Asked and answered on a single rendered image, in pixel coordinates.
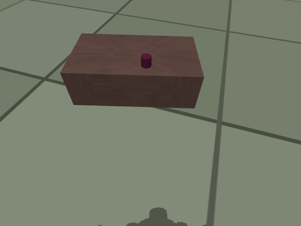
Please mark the can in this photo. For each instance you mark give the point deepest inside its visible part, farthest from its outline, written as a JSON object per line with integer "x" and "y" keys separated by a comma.
{"x": 145, "y": 61}

